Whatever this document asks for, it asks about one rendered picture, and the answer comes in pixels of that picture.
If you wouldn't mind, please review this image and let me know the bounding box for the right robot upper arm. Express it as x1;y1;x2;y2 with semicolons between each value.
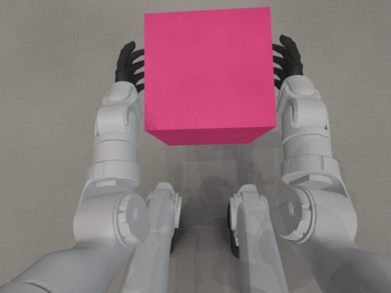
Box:
272;186;391;293

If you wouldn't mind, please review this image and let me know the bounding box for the left robot upper arm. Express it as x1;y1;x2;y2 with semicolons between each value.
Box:
0;190;151;293

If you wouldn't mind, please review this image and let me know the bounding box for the left robot hand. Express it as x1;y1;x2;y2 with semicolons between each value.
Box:
115;41;144;94

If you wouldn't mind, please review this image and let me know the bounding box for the right robot hand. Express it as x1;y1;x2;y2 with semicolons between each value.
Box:
272;35;303;90

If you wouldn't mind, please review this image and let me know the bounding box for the right robot foot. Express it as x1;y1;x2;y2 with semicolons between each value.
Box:
227;202;239;259

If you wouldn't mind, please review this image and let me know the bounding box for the right robot forearm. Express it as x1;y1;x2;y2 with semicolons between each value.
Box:
277;75;352;204

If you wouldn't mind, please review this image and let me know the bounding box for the left robot forearm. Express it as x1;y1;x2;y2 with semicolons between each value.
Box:
73;81;143;232

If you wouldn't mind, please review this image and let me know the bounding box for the carton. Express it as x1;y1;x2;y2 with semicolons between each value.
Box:
144;7;277;145

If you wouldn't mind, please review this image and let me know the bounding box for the left robot shin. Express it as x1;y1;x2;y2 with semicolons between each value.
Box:
145;182;175;237

